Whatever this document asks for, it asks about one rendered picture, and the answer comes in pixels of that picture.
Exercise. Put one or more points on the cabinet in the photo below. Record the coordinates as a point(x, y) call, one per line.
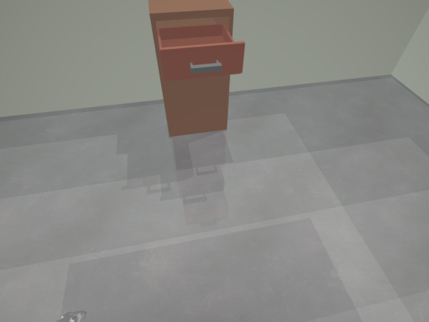
point(194, 105)

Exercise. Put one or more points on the handle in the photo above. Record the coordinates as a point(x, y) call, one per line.
point(204, 68)

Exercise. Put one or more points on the drawer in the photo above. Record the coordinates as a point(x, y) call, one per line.
point(199, 44)

